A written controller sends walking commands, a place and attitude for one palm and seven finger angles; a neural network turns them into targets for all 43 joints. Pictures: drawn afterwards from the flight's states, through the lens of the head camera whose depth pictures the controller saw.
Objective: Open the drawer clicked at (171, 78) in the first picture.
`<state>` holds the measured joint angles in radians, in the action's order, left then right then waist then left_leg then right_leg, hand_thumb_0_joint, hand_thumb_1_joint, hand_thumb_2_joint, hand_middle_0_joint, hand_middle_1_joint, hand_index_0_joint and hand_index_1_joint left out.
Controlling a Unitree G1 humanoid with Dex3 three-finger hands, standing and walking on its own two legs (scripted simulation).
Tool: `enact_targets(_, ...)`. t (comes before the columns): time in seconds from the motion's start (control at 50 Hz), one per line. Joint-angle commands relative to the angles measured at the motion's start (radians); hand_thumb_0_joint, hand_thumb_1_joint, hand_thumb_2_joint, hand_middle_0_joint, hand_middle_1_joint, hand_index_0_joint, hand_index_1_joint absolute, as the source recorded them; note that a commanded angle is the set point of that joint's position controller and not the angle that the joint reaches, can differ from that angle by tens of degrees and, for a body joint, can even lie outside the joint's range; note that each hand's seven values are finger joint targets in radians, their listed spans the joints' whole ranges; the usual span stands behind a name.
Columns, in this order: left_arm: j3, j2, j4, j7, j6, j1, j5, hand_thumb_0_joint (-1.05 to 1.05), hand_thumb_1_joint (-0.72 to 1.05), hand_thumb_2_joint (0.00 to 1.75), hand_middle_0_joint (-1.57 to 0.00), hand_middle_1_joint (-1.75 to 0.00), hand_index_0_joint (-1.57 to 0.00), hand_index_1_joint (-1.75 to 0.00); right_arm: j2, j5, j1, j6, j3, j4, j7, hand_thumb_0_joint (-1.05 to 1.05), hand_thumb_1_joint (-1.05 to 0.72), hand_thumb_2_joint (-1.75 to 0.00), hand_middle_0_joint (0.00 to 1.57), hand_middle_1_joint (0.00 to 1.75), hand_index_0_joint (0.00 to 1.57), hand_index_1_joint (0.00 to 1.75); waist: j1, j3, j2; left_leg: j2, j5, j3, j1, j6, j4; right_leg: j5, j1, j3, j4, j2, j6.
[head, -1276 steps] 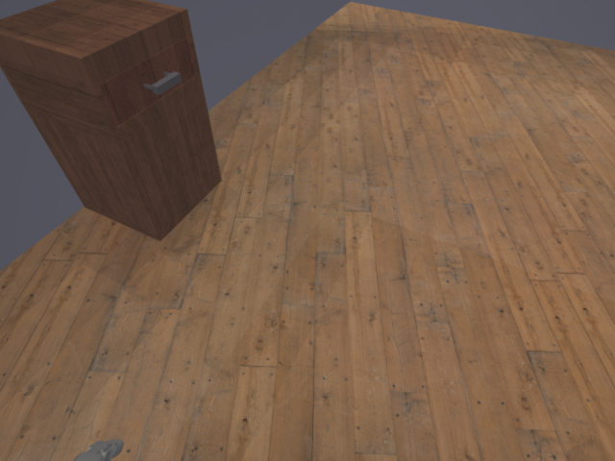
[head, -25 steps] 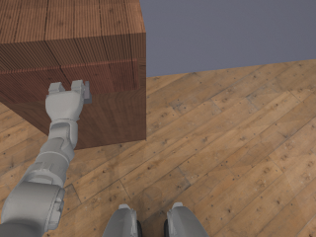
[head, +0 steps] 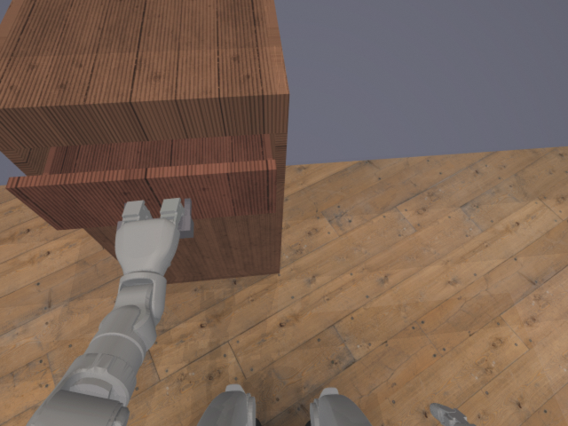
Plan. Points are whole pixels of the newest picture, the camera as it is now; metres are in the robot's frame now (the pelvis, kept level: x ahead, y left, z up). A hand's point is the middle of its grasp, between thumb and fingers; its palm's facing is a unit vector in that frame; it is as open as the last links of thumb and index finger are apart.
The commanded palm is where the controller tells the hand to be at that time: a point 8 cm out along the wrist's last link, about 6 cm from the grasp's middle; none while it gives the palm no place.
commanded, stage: pull the drawer open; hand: left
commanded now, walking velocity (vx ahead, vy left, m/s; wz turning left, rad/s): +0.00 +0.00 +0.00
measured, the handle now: (157, 217) +0.44 +0.22 -0.06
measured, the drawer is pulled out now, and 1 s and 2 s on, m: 0.07 0.19 0.30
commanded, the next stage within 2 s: none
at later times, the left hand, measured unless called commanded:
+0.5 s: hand (158, 294) +0.32 +0.20 -0.08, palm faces -0.03 -0.06 -1.00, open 6.4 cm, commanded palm +0.28 +0.19 -0.02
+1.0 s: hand (156, 328) +0.27 +0.19 -0.07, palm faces -0.05 -0.08 -1.00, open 6.4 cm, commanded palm +0.23 +0.19 -0.02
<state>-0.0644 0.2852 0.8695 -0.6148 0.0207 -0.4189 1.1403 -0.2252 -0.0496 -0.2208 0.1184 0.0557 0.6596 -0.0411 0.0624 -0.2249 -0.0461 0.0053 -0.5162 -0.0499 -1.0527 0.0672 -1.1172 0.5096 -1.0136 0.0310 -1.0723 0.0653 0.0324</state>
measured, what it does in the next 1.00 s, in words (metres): stands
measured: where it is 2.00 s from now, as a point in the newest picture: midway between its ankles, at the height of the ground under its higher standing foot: outside the picture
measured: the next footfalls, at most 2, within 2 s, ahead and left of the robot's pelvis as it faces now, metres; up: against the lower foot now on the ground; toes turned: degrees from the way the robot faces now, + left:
none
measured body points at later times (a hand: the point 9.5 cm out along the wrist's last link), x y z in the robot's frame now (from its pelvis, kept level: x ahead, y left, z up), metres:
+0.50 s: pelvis -0.01 -0.01 +0.00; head +0.08 -0.01 +0.44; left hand +0.31 +0.20 -0.02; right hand +0.11 -0.26 -0.13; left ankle +0.00 +0.08 -0.65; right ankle -0.01 -0.11 -0.65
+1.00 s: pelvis -0.01 -0.01 +0.00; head +0.08 -0.02 +0.44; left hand +0.26 +0.19 -0.02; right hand +0.15 -0.26 -0.12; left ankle +0.00 +0.08 -0.65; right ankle -0.01 -0.11 -0.65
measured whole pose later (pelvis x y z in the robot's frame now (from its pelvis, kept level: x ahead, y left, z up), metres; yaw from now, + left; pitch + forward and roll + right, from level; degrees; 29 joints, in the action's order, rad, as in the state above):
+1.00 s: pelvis -0.01 -0.01 +0.00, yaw +1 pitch +22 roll -1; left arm -0.14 0.23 0.48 -0.63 0.07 0.04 1.15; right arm -0.23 -0.04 -0.18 0.10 0.04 0.59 -0.04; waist 0.01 -0.23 -0.04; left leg 0.00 -0.52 -0.05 -0.98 0.05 -1.13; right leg 0.53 -0.96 0.03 -1.10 0.06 0.05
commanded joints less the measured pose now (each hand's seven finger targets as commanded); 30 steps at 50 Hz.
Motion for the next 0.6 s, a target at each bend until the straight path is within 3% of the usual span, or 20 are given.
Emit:
enact_targets(0.0,0.058,0.136,-0.163,-0.039,0.010,-0.084,-0.017,0.00,0.90,0.90,-0.40,-1.35,-0.40,-1.35,-0.145,0.002,-0.081,-0.018,0.052,-0.082,0.009,0.00,-0.90,-0.90,0.20,0.30,0.20,0.30,-0.027,-0.396,-0.001,0.000,0.539,0.070,0.391,-0.030,0.093,-0.473,0.198,-0.010,0.103,0.000,0.020)
enact_targets(0.04,0.036,0.108,-0.192,-0.040,0.012,-0.069,-0.021,0.00,0.90,0.90,-0.40,-1.35,-0.40,-1.35,-0.142,0.003,-0.067,-0.020,0.051,-0.091,0.008,0.00,-0.90,-0.90,0.20,0.30,0.20,0.30,-0.024,-0.389,0.004,0.000,0.521,0.067,0.390,-0.027,0.096,-0.471,0.203,-0.013,0.110,0.000,0.020)
enact_targets(0.06,0.050,0.125,-0.221,-0.040,0.012,-0.055,-0.019,0.00,0.90,0.90,-0.40,-1.35,-0.40,-1.35,-0.143,0.002,-0.062,-0.022,0.051,-0.096,0.008,0.00,-0.90,-0.90,0.20,0.30,0.20,0.30,-0.036,-0.402,-0.016,0.001,0.543,0.073,0.397,-0.030,0.098,-0.480,0.211,-0.012,0.103,-0.001,0.023)
enact_targets(0.08,0.043,0.119,-0.225,-0.042,0.013,-0.038,-0.012,0.00,0.90,0.90,-0.40,-1.35,-0.40,-1.35,-0.143,0.003,-0.055,-0.019,0.049,-0.098,0.008,0.00,-0.90,-0.90,0.20,0.30,0.20,0.30,-0.033,-0.414,0.001,0.001,0.543,0.074,0.400,-0.031,0.096,-0.476,0.205,-0.012,0.098,-0.001,0.020)
enact_targets(0.1,0.022,0.085,-0.221,-0.042,0.019,-0.012,-0.020,0.00,0.90,0.90,-0.40,-1.35,-0.40,-1.35,-0.139,0.004,-0.055,-0.022,0.049,-0.103,0.007,0.00,-0.90,-0.90,0.20,0.30,0.20,0.30,-0.029,-0.383,0.009,-0.001,0.518,0.072,0.389,-0.029,0.099,-0.461,0.205,-0.009,0.106,0.000,0.021)
enact_targets(0.12,0.023,0.097,-0.233,-0.044,0.017,-0.040,-0.017,0.00,0.90,0.90,-0.40,-1.35,-0.40,-1.35,-0.141,0.004,-0.046,-0.023,0.048,-0.099,0.007,0.00,-0.90,-0.90,0.20,0.30,0.20,0.30,-0.021,-0.365,0.012,-0.001,0.487,0.069,0.376,-0.028,0.099,-0.448,0.193,-0.012,0.112,-0.001,0.019)
enact_targets(0.16,0.038,0.110,-0.238,-0.049,0.019,-0.022,-0.013,0.00,0.90,0.90,-0.40,-1.35,-0.40,-1.35,-0.142,0.001,-0.041,-0.026,0.047,-0.101,0.010,0.00,-0.90,-0.90,0.20,0.30,0.20,0.30,-0.029,-0.349,0.010,-0.002,0.479,0.074,0.365,-0.029,0.102,-0.437,0.190,-0.011,0.107,0.000,0.024)
enact_targets(0.18,0.033,0.111,-0.256,-0.053,0.015,-0.030,-0.003,0.00,0.90,0.90,-0.40,-1.35,-0.40,-1.35,-0.142,0.001,-0.037,-0.025,0.047,-0.100,0.010,0.00,-0.90,-0.90,0.20,0.30,0.20,0.30,-0.026,-0.368,0.007,-0.001,0.479,0.077,0.379,-0.030,0.097,-0.427,0.177,-0.011,0.101,-0.002,0.022)
enact_targets(0.2,0.022,0.088,-0.268,-0.055,0.018,0.005,-0.010,0.00,0.90,0.90,-0.40,-1.35,-0.40,-1.35,-0.139,0.000,-0.036,-0.028,0.049,-0.107,0.008,0.00,-0.90,-0.90,0.20,0.30,0.20,0.30,-0.035,-0.371,-0.007,-0.003,0.475,0.072,0.387,-0.030,0.100,-0.420,0.186,-0.009,0.103,0.000,0.024)
enact_targets(0.26,0.038,0.099,-0.290,-0.061,0.030,0.064,-0.012,0.00,0.90,0.90,-0.40,-1.35,-0.40,-1.35,-0.139,-0.001,-0.025,-0.028,0.047,-0.113,0.007,0.00,-0.90,-0.90,0.20,0.30,0.20,0.30,-0.046,-0.364,0.004,-0.005,0.476,0.073,0.376,-0.031,0.103,-0.432,0.202,-0.011,0.104,0.001,0.027)
enact_targets(0.3,0.007,0.070,-0.304,-0.061,0.031,0.049,-0.012,0.00,0.90,0.90,-0.40,-1.35,-0.40,-1.35,-0.136,0.001,-0.018,-0.030,0.045,-0.115,0.007,0.00,-0.90,-0.90,0.20,0.30,0.20,0.30,-0.033,-0.338,0.019,-0.006,0.443,0.074,0.367,-0.029,0.101,-0.406,0.187,-0.011,0.107,0.000,0.025)
enact_targets(0.36,0.031,0.099,-0.307,-0.065,0.035,0.058,-0.009,0.00,0.90,0.90,-0.40,-1.35,-0.40,-1.35,-0.138,0.002,-0.007,-0.035,0.044,-0.117,0.010,0.00,-0.90,-0.90,0.20,0.30,0.20,0.30,-0.041,-0.328,0.025,-0.008,0.398,0.076,0.343,-0.028,0.108,-0.369,0.186,-0.012,0.108,-0.001,0.028)
enact_targets(0.42,0.015,0.089,-0.310,-0.067,0.038,0.057,-0.003,0.00,0.90,0.90,-0.40,-1.35,-0.40,-1.35,-0.136,0.004,0.004,-0.038,0.040,-0.119,0.014,0.00,-0.90,-0.90,0.20,0.30,0.20,0.30,-0.036,-0.327,0.032,-0.013,0.359,0.068,0.332,-0.027,0.105,-0.337,0.176,-0.015,0.111,-0.004,0.024)
enact_targets(0.44,-0.010,0.063,-0.313,-0.065,0.040,0.053,-0.007,0.00,0.90,0.90,-0.40,-1.35,-0.40,-1.35,-0.133,0.005,0.006,-0.042,0.040,-0.121,0.014,0.00,-0.90,-0.90,0.20,0.30,0.20,0.30,-0.031,-0.307,0.021,-0.014,0.343,0.068,0.333,-0.026,0.108,-0.321,0.168,-0.013,0.116,-0.003,0.026)
enact_targets(0.48,0.011,0.086,-0.316,-0.064,0.042,0.072,-0.005,0.00,0.90,0.90,-0.40,-1.35,-0.40,-1.35,-0.135,0.006,0.010,-0.043,0.040,-0.120,0.015,0.00,-0.90,-0.90,0.20,0.30,0.20,0.30,-0.042,-0.331,0.020,-0.012,0.351,0.070,0.344,-0.027,0.110,-0.317,0.169,-0.012,0.111,-0.003,0.027)
enact_targets(0.54,0.009,0.079,-0.311,-0.056,0.045,0.125,-0.014,0.00,0.90,0.90,-0.40,-1.35,-0.40,-1.35,-0.130,0.009,0.015,-0.046,0.038,-0.128,0.019,0.00,-0.90,-0.90,0.20,0.30,0.20,0.30,-0.048,-0.308,0.049,-0.019,0.325,0.061,0.312,-0.023,0.109,-0.319,0.193,-0.020,0.119,-0.002,0.027)
enact_targets(0.58,0.011,0.084,-0.325,-0.051,0.044,0.135,-0.015,0.00,0.90,0.90,-0.40,-1.35,-0.40,-1.35,-0.131,0.009,0.025,-0.048,0.034,-0.133,0.020,0.00,-0.90,-0.90,0.20,0.30,0.20,0.30,-0.053,-0.320,0.037,-0.021,0.323,0.059,0.308,-0.023,0.108,-0.320,0.194,-0.024,0.116,-0.004,0.025)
